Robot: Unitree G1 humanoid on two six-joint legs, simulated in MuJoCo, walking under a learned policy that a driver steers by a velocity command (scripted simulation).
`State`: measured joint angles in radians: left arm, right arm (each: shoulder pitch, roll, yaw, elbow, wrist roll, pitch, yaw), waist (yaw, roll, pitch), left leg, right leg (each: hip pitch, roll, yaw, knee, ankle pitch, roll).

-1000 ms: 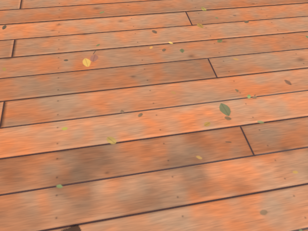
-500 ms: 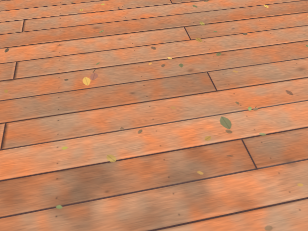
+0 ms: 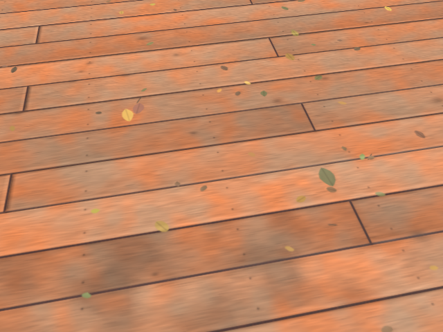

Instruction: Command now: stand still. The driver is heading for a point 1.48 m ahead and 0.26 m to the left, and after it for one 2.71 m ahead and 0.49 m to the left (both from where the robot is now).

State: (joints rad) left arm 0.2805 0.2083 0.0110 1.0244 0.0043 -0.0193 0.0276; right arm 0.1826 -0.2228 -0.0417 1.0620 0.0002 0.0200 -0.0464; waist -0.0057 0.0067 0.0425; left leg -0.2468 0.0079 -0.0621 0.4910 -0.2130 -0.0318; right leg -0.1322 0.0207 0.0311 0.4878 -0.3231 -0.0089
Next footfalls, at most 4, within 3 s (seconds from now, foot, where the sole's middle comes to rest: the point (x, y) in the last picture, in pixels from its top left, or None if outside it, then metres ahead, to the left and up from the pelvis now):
0.78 right None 0.46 -0.10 -0.77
1.34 left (186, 261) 0.75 0.15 -0.77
1.82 right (215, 181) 1.10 0.06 -0.77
2.36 left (133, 151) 1.26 0.40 -0.77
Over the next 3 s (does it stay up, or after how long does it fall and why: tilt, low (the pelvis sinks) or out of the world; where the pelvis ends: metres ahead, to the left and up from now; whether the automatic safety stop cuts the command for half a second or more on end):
stays up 1.26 0.23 0.00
